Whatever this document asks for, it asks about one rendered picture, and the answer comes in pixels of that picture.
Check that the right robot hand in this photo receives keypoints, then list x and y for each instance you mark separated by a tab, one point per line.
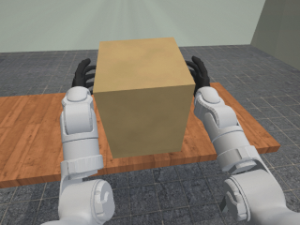
200	74

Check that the carton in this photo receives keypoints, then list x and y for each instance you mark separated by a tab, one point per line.
143	90

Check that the robot right upper arm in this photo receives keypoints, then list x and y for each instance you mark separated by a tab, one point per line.
256	198

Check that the robot left upper arm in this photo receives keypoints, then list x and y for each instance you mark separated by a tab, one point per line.
85	203

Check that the table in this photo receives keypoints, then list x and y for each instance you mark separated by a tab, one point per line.
31	149

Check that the robot left forearm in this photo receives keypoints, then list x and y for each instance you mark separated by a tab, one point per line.
79	138

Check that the robot right forearm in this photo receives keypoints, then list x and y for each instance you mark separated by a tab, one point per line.
234	153

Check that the left robot hand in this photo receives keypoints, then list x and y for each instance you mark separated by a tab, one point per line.
81	77

